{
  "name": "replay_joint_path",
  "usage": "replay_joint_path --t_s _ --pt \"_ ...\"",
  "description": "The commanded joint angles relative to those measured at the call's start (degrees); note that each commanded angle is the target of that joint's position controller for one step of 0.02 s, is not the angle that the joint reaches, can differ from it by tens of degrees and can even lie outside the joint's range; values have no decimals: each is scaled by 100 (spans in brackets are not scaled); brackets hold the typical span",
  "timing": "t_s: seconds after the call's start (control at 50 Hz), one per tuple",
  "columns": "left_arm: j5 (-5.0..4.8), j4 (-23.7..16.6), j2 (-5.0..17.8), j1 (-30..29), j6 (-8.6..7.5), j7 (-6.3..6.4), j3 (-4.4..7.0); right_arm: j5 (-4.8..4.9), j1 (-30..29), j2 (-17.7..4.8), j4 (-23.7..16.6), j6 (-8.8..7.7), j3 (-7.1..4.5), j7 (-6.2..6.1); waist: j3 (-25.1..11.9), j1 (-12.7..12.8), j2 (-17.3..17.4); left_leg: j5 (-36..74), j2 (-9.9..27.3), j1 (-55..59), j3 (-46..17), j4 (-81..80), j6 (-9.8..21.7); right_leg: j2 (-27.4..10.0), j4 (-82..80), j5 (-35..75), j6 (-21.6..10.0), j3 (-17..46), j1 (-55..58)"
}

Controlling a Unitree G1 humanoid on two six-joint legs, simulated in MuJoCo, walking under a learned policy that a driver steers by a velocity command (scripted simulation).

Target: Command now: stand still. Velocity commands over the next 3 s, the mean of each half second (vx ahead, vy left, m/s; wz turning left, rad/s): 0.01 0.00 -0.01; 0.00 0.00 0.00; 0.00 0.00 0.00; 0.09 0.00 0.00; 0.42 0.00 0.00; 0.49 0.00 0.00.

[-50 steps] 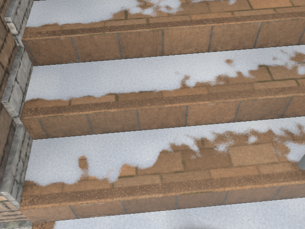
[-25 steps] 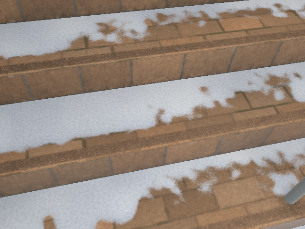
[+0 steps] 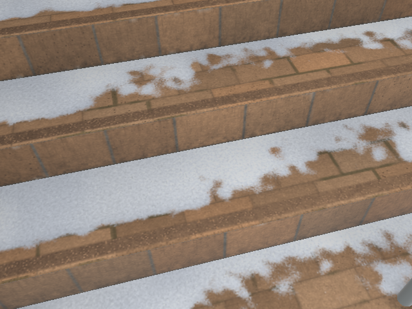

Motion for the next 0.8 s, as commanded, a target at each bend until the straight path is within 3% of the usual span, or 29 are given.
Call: replay_joint_path --t_s 0.02,0.26,0.28,0.42,0.8 --pt "-3 -72 497 280 -71 -21 50 22 211 -467 -104 8 -88 -28 37 -25 -197 493 392 590 -399 -218 78 -435 -610 1211 -13 348 -659" --pt "12 -20 464 424 -69 -22 12 50 113 -435 121 91 -147 -68 74 6 -94 579 432 512 -418 -178 -6 -394 -709 1543 -67 321 -473" --pt "29 -30 590 421 -39 3 47 53 73 -479 133 90 -160 -80 78 38 -87 580 421 471 -397 -171 -25 -375 -745 1591 -60 334 -429" --pt "47 -84 486 428 7 43 42 33 13 -408 256 90 -182 -116 81 38 -31 485 439 433 -409 -222 -77 -384 -835 1588 -67 350 -375" --pt "40 -190 527 655 12 71 84 48 139 -366 498 78 -236 -152 145 19 -53 326 506 376 -431 -307 -144 -369 -1027 1397 -66 383 -386"
Next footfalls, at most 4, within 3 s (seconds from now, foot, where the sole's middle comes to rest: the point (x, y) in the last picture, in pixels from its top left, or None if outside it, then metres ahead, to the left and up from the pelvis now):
2.32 left None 0.38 0.24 -0.62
2.94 right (172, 199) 0.73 0.14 -0.47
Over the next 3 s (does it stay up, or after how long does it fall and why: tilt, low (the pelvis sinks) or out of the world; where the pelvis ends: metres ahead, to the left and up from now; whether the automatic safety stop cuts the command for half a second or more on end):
stays up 0.57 0.18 0.19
